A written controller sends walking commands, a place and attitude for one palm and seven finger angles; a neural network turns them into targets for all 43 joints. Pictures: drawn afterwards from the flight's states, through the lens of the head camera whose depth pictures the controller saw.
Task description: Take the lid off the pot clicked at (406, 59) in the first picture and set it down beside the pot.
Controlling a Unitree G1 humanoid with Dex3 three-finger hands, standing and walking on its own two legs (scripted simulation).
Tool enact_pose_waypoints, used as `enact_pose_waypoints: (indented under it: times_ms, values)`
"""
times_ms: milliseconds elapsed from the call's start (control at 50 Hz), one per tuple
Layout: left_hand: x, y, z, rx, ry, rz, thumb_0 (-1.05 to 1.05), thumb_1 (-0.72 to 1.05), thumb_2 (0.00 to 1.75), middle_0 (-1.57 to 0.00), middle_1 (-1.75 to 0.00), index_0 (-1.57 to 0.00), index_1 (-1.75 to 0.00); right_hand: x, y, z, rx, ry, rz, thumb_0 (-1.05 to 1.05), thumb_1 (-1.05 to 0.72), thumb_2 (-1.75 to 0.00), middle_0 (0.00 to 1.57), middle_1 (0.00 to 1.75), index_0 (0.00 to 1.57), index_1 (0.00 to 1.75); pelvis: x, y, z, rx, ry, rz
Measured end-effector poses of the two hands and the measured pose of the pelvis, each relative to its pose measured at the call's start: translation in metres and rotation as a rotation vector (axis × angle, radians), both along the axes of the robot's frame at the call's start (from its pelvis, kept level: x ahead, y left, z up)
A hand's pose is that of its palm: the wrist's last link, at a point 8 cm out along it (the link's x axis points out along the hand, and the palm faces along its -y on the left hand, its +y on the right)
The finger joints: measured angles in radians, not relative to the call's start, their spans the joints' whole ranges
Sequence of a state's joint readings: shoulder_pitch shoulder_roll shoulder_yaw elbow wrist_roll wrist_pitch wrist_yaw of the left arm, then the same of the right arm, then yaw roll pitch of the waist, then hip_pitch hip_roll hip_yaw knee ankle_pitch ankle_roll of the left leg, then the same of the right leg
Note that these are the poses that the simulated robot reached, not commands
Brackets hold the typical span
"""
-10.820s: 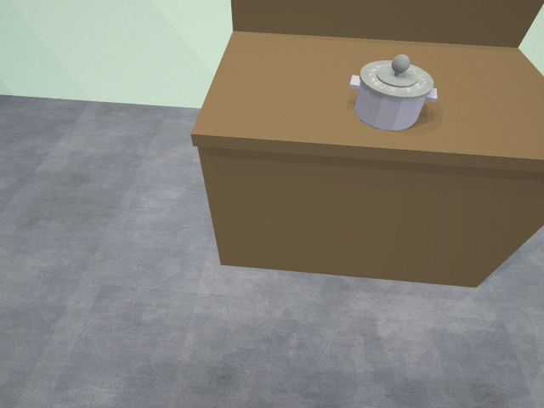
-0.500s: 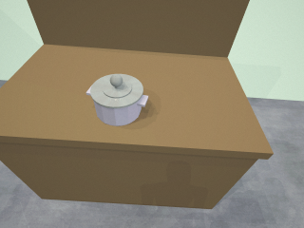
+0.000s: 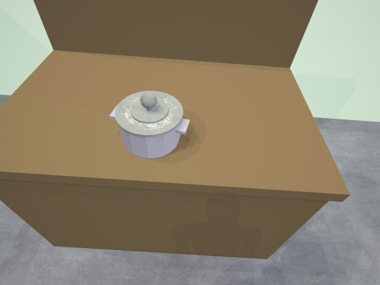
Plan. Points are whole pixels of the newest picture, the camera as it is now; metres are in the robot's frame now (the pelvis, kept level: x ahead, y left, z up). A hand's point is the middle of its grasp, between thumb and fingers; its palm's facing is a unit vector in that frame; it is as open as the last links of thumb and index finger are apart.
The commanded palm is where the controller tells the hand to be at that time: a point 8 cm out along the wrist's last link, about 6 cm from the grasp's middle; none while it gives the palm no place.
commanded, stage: look again from close up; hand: left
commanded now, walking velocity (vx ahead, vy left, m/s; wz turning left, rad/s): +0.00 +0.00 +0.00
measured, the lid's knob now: (148, 100) +0.54 +0.16 +0.09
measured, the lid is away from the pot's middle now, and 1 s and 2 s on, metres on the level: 0.00 0.00 0.00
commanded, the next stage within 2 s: lift the closed hand beside the body in 0.44 s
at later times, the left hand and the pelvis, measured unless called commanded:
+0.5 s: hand out of the picture -0.02 +0.15 -0.18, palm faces +0.04 -0.99 -0.14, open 7.4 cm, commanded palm none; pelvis +0.01 +0.00 +0.00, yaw -1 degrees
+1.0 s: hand (108, 283) +0.13 +0.17 -0.04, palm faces +0.23 -0.94 -0.25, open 4.0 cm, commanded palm +0.09 +0.22 -0.01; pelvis +0.01 -0.04 -0.01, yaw +2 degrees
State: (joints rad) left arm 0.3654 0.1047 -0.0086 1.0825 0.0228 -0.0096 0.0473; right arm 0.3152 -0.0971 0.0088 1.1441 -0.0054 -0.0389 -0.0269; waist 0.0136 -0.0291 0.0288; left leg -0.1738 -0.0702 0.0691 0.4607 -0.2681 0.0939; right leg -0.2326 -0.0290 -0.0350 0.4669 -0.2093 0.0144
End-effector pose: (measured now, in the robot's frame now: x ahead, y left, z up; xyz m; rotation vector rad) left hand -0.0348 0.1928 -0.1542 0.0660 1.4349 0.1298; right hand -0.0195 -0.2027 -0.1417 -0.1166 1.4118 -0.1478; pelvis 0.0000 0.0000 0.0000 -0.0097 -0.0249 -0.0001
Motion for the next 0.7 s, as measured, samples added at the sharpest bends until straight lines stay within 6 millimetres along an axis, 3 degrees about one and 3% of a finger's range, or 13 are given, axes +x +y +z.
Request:
enact_pose_waypoints:
  times_ms: [200, 560, 580, 620, 660, 700]
  values:
    - [0.006, 0.005, 0.001, 0.008, 0.008, -0.003, 0.01, 0.91, 0.9, -0.2, -0.3, -0.2, -0.3, 0.008, -0.001, 0.001, -0.01, -0.007, -0.001, 0.01, -0.91, -0.9, 0.2, 0.29, 0.2, 0.3, 0.006, 0.002, 0.001, 0.0, -0.007, -0.004]
    - [0.008, 0.007, 0.003, 0.016, 0.031, -0.015, 0.01, 0.91, 0.9, -0.2, -0.3, -0.2, -0.3, 0.005, 0.009, -0.001, 0.018, 0.022, -0.011, 0.01, -0.91, -0.9, 0.2, 0.29, 0.2, 0.3, 0.012, 0.003, 0.001, -0.001, 0.005, -0.007]
    - [0.017, 0.007, 0.006, 0.02, -0.011, -0.008, 0.01, 0.91, 0.9, -0.2, -0.3, -0.2, -0.3, 0.007, 0.007, 0.0, 0.015, 0.0, -0.001, 0.02, -0.91, -0.9, 0.2, 0.29, 0.2, 0.3, 0.012, 0.003, 0.0, -0.001, 0.008, -0.001]
    - [0.047, 0.027, 0.027, 0.133, -0.177, -0.023, 0.06, 0.96, 0.9, -0.22, -0.31, -0.22, -0.31, 0.016, -0.004, 0.006, -0.006, -0.115, 0.014, 0.04, -0.93, -0.9, 0.2, 0.3, 0.21, 0.3, 0.013, 0.002, -0.002, 0.012, 0.01, 0.003]
    - [0.079, 0.042, 0.055, 0.221, -0.354, -0.037, 0.08, 0.99, 0.9, -0.25, -0.34, -0.24, -0.34, 0.035, -0.017, 0.01, -0.019, -0.247, 0.037, 0.05, -0.94, -0.9, 0.2, 0.3, 0.21, 0.3, 0.014, 0.003, -0.003, 0.019, 0.004, 0.015]
    - [0.113, 0.044, 0.078, 0.259, -0.5, -0.087, 0.08, 0.99, 0.9, -0.28, -0.38, -0.28, -0.39, 0.062, -0.028, 0.012, -0.024, -0.369, 0.08, 0.05, -0.94, -0.9, 0.2, 0.3, 0.2, 0.3, 0.012, 0.004, -0.004, 0.016, 0.0, 0.023]
